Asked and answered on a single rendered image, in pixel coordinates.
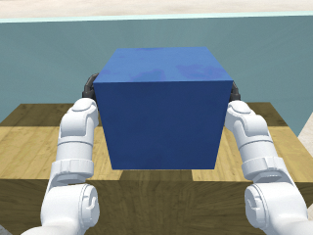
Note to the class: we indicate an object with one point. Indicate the robot left forearm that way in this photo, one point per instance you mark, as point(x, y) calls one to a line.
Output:
point(73, 163)

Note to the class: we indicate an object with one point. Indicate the pedestal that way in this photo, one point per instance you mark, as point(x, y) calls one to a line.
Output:
point(139, 201)

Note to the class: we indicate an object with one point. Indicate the right robot upper arm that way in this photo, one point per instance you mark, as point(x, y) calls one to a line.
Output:
point(277, 208)

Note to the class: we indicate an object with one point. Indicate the carton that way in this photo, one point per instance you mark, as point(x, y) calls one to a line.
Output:
point(163, 108)

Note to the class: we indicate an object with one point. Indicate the robot left hand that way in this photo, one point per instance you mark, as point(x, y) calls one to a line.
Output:
point(89, 91)

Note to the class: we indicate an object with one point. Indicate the robot right forearm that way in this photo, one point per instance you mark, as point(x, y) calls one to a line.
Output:
point(261, 163)

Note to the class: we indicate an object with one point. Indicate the left robot upper arm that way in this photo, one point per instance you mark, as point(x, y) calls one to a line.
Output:
point(68, 210)

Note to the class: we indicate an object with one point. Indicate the robot right hand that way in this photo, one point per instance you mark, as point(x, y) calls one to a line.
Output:
point(234, 96)

